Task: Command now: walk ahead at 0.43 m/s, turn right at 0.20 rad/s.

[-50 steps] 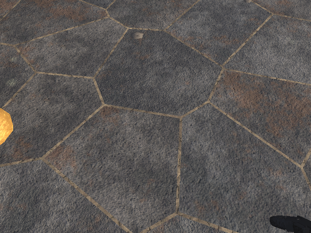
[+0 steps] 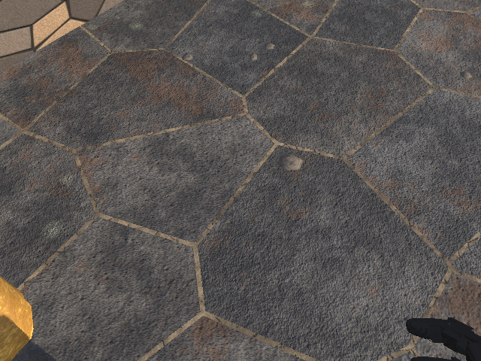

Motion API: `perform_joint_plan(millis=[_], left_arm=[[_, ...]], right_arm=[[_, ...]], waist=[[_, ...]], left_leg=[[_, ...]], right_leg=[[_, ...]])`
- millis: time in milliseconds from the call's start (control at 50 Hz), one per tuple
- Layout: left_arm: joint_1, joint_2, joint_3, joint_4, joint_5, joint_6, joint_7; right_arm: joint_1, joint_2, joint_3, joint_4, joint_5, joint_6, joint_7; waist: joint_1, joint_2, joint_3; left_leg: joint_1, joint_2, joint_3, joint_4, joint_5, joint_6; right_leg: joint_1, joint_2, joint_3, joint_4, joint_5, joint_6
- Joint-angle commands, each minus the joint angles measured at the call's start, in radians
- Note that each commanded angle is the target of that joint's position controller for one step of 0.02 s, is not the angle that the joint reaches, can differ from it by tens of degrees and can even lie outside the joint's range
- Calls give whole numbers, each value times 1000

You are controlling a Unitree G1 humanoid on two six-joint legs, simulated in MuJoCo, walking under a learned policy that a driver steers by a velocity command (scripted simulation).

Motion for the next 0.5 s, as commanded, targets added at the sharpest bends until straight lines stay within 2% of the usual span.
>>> perform_joint_plan(millis=[20,40,60,80,100,120,140,180,200,240,280,340,380,400,420,440,460,480,500], left_arm=[[-46,151,32,-60,10,1,14],[-51,83,6,-99,41,-2,18],[138,-2,-18,-86,25,-16,13],[105,110,6,-57,7,-18,13],[8,143,18,-79,-5,-13,14],[-46,130,16,-88,6,-5,20],[-73,124,19,-96,18,7,23],[-41,74,13,-87,19,37,26],[-30,53,7,-85,20,46,28],[-57,34,-3,-91,29,53,31],[-98,42,-5,-95,31,57,30],[-150,67,3,-103,32,68,27],[-165,73,7,-104,44,70,28],[-183,100,12,-117,52,70,32],[-207,156,21,-136,49,71,40],[-256,153,20,-130,41,75,41],[-281,92,11,-137,36,75,31],[-283,67,3,-132,42,72,25],[-281,68,2,-127,45,65,21]], right_arm=[[195,-189,-74,-10,-22,-24,-10],[351,-264,-89,5,-48,-22,-21],[354,-302,-93,22,-47,-8,-14],[355,-212,-75,15,-27,1,-10],[296,-164,-59,16,-17,3,-12],[229,-139,-48,19,-17,4,-11],[177,-113,-40,22,-17,5,-9],[114,-92,-33,38,-35,-2,-7],[91,-97,-33,46,-39,-6,-7],[60,-123,-40,64,-37,-3,-14],[78,-141,-44,90,-31,7,-22],[93,-143,-39,126,-22,23,-22],[97,-120,-27,145,-11,31,-21],[131,-90,-15,160,-18,32,-21],[188,-77,-10,169,-39,30,-21],[261,-52,-5,185,-36,35,-26],[209,-81,-7,190,-37,46,-34],[172,-103,-13,187,-31,56,-40],[166,-103,-14,194,-27,65,-46]], waist=[[-176,-103,-131],[-225,29,-305],[-142,311,-442],[-186,184,-418],[-184,125,-277],[-154,52,-207],[-126,37,-151],[-64,76,-133],[-48,86,-129],[-42,93,-132],[-62,94,-150],[-74,75,-128],[-63,54,-98],[-73,13,-84],[-124,-86,-83],[-179,-200,-95],[-140,-173,-61],[-125,-145,-34],[-123,-130,-26]], left_leg=[[372,-4,20,-41,68,64],[661,201,-176,28,333,131],[926,409,-541,-16,416,311],[863,363,-544,-63,359,291],[752,325,-379,-64,410,259],[630,281,-289,-83,474,239],[515,251,-228,-112,492,232],[340,208,-138,-172,512,223],[292,195,-98,-189,532,228],[245,174,-38,-202,533,222],[257,171,-24,-209,469,217],[253,173,-39,-202,233,198],[224,130,-40,-173,-19,144],[203,91,-32,-145,-150,92],[167,22,8,-86,-283,43],[212,-25,58,-93,-326,11],[269,-26,68,-89,-283,-6],[273,-22,68,-83,-256,-4],[279,-14,61,-78,-230,1]], right_leg=[[-102,-168,100,248,635,-91],[-284,-83,47,561,354,-35],[-602,45,56,864,-295,25],[-655,6,149,955,-295,33],[-705,-25,126,969,-245,35],[-685,-66,91,926,-189,43],[-647,-92,80,867,-146,49],[-482,-117,67,759,-74,58],[-433,-114,53,688,-49,65],[-354,-110,34,533,36,66],[-305,-100,22,432,144,64],[-246,-90,15,314,204,44],[-162,-80,7,169,280,13],[-118,-128,62,115,395,-8],[-81,-204,129,124,529,-42],[-151,-219,146,120,362,-88],[-231,-170,126,99,203,-70],[-258,-143,106,98,174,-45],[-261,-127,90,111,220,-28]])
